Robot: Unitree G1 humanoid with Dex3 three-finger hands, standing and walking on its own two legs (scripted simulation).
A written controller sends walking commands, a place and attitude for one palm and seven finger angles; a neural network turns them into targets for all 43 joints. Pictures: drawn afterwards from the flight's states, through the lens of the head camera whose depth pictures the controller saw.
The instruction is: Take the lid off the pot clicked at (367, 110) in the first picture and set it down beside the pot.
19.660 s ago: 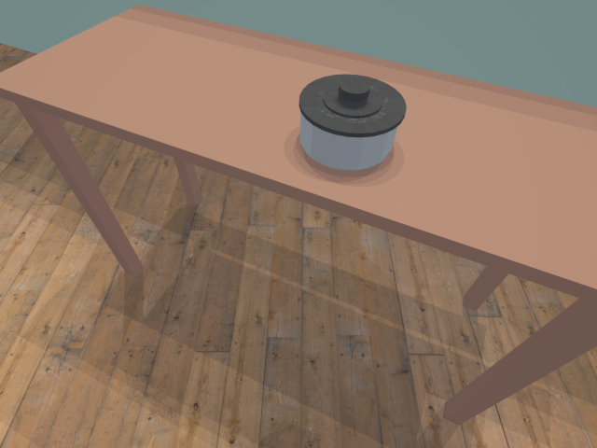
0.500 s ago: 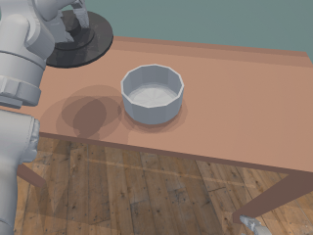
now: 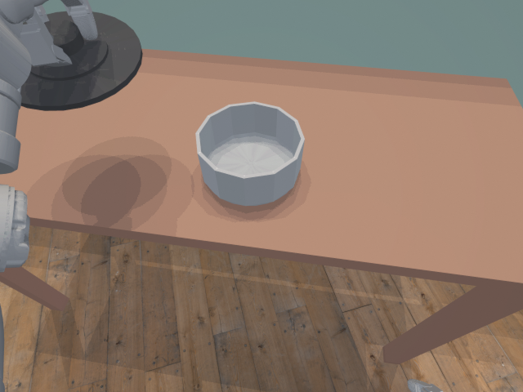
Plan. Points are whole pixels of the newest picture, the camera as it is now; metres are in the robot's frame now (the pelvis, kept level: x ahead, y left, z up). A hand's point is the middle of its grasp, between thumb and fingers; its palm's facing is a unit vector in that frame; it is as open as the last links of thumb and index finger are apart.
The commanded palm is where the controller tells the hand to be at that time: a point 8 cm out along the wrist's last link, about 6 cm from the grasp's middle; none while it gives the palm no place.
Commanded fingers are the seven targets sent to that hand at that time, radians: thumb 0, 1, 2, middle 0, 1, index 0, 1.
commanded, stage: move the lid sideways beside the pot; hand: left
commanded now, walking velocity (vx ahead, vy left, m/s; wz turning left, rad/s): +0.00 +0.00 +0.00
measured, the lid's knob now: (59, 38) +0.50 +0.26 +0.26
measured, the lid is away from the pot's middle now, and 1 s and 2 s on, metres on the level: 0.24 0.23 0.24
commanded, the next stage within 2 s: lower the lid onto the table in 0.10 s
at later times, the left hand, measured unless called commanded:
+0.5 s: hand (62, 47) +0.48 +0.25 +0.26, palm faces -0.25 -0.13 -0.96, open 7.9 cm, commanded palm +0.48 +0.25 +0.34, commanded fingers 0.00 0.55 1.12 -0.74 -1.00 -0.82 -1.01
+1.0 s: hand (82, 73) +0.48 +0.24 +0.23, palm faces -0.30 -0.12 -0.95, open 7.9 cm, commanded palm +0.48 +0.25 +0.30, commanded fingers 0.00 0.55 1.12 -0.74 -1.00 -0.82 -1.01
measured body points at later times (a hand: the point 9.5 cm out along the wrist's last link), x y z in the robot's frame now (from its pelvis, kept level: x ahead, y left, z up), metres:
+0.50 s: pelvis +0.00 +0.01 +0.00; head +0.06 +0.00 +0.45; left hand +0.49 +0.26 +0.31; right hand +0.09 -0.27 -0.12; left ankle +0.03 +0.08 -0.74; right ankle -0.04 -0.13 -0.74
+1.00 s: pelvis +0.01 +0.00 +0.00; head +0.06 -0.01 +0.45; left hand +0.49 +0.25 +0.28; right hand +0.08 -0.28 -0.12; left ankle +0.03 +0.08 -0.74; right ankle -0.04 -0.13 -0.74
